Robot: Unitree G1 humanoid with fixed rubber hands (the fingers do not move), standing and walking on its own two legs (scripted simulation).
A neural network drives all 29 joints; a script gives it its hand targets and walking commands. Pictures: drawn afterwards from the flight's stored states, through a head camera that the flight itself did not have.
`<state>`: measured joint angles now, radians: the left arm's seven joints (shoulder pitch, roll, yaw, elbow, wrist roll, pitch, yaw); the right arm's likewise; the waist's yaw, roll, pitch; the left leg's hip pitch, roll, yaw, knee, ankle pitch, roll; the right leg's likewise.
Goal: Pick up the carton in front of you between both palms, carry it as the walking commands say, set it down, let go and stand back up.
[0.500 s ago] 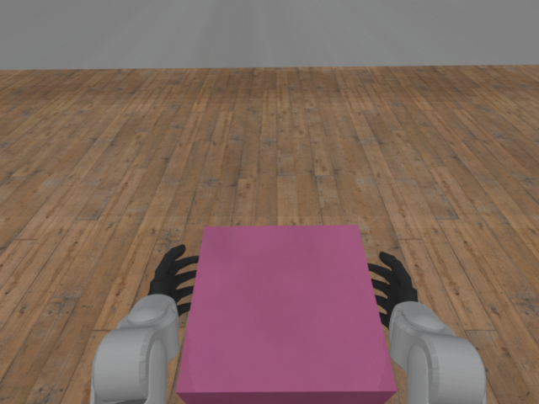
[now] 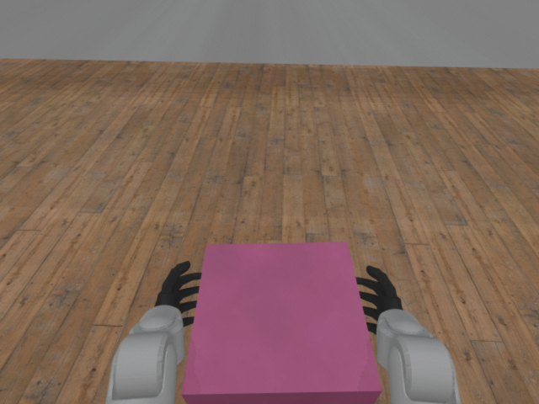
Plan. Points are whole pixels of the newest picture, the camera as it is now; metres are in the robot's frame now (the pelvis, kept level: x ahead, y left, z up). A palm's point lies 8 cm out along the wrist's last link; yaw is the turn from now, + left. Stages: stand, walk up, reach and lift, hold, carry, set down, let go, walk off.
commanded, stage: carry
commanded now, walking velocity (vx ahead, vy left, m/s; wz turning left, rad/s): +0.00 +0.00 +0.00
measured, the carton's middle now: (278, 346) +0.25 +0.00 -0.02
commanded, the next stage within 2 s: hold in 0.66 s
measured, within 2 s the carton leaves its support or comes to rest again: neither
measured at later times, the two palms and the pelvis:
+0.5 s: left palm (171, 319) +0.26 +0.15 +0.04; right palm (381, 326) +0.25 -0.14 +0.04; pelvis -0.03 +0.01 +0.00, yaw +0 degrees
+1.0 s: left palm (148, 344) +0.22 +0.17 +0.05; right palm (372, 339) +0.23 -0.12 +0.04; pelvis -0.07 +0.01 +0.01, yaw +3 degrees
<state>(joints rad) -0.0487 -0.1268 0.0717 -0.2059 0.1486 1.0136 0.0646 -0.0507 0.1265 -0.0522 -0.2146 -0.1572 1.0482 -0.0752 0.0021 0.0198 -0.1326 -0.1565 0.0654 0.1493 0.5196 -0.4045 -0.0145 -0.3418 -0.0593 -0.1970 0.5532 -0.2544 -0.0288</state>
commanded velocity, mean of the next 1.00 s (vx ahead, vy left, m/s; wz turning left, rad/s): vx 0.00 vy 0.00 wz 0.00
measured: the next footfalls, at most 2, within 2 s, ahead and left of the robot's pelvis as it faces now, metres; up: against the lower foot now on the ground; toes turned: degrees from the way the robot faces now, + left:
none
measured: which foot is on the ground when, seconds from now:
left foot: down 0.00-1.00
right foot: down 0.00-1.00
